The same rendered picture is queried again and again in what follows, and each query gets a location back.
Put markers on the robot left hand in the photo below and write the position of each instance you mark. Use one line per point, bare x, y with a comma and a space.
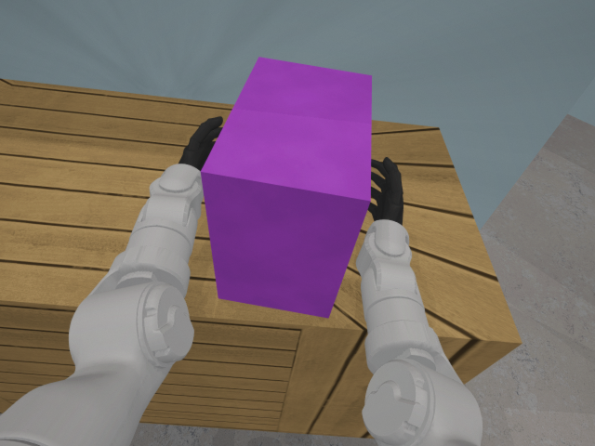
201, 143

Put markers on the right robot forearm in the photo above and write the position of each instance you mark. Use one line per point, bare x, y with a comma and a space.
395, 316

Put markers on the carton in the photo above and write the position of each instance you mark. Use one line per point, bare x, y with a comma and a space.
287, 186

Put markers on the robot right hand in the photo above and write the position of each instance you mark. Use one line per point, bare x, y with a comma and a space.
390, 199

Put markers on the left robot forearm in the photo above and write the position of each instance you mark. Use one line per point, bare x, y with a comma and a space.
160, 245

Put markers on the pedestal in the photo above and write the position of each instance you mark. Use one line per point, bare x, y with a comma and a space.
76, 165

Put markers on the robot right upper arm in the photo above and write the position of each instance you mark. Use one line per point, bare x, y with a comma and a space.
409, 404

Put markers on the robot left upper arm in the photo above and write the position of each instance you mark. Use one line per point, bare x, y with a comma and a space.
124, 343

